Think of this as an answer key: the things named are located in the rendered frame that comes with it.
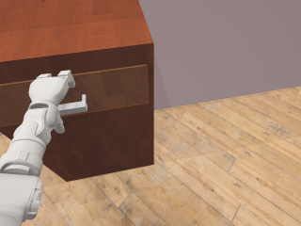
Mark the robot left hand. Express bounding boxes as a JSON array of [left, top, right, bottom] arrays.
[[28, 70, 75, 134]]

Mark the drawer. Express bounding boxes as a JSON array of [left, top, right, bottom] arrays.
[[0, 64, 148, 126]]

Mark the handle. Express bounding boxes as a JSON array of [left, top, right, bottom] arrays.
[[57, 94, 87, 116]]

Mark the left robot forearm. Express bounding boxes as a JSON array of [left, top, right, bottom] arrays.
[[0, 100, 58, 177]]

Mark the left robot upper arm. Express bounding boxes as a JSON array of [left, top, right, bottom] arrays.
[[0, 173, 43, 226]]

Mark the cabinet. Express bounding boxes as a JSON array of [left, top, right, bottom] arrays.
[[0, 0, 154, 182]]

